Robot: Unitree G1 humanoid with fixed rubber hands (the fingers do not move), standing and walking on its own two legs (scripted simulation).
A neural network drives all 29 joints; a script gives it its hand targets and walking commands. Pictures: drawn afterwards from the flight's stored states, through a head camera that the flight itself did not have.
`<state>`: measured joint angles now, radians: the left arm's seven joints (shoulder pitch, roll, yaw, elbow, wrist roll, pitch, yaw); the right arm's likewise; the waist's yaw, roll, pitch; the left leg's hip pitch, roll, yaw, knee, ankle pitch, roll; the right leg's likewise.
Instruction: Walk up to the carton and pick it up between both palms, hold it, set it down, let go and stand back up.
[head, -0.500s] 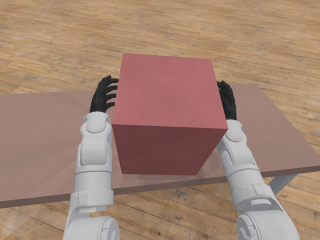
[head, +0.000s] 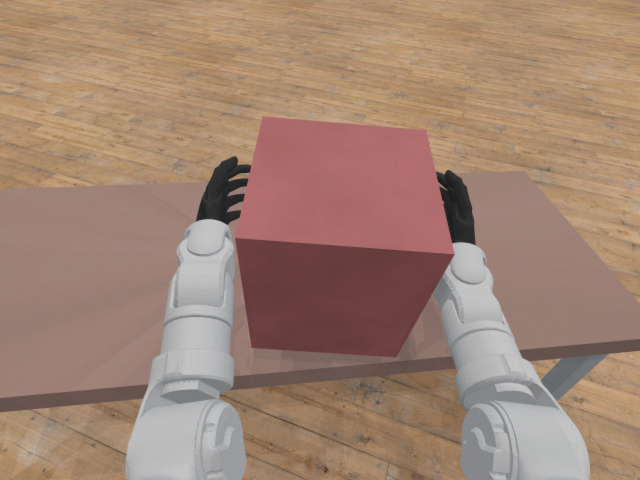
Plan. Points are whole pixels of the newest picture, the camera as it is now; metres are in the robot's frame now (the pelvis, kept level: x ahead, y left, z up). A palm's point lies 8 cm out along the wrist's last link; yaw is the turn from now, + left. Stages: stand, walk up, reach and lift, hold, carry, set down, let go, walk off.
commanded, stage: set down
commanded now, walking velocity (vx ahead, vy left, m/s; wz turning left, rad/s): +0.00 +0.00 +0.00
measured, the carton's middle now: (334, 245) +0.40 -0.01 +0.10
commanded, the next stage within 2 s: none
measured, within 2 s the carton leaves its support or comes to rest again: neither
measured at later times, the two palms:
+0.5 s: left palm (232, 221) +0.42 +0.13 +0.12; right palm (453, 232) +0.41 -0.17 +0.12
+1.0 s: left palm (237, 221) +0.43 +0.13 +0.11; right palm (454, 236) +0.41 -0.17 +0.11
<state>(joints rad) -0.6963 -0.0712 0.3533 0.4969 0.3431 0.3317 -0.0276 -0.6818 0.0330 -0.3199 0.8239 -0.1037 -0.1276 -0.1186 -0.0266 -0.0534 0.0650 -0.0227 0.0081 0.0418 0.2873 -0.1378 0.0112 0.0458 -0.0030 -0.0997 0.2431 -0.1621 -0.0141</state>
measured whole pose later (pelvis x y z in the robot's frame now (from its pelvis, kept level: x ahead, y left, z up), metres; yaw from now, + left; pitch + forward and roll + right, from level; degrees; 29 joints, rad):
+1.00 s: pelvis +0.02 +0.00 +0.00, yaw -2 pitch +1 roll +0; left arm -0.82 -0.06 0.49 0.84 0.36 0.12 -0.02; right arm -0.76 0.07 -0.59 0.91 -0.33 -0.16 -0.05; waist 0.00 -0.04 0.00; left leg -0.14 0.02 0.09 0.27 -0.14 0.01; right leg -0.10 0.00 -0.07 0.26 -0.17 -0.02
